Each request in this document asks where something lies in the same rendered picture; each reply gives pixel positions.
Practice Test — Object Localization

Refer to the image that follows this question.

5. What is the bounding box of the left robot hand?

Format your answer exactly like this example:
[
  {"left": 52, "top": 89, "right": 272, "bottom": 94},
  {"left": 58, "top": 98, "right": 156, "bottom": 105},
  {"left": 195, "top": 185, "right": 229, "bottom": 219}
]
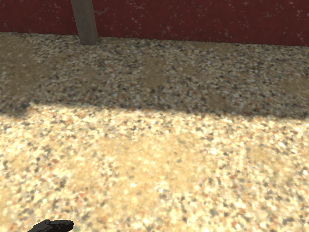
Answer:
[{"left": 27, "top": 219, "right": 74, "bottom": 232}]

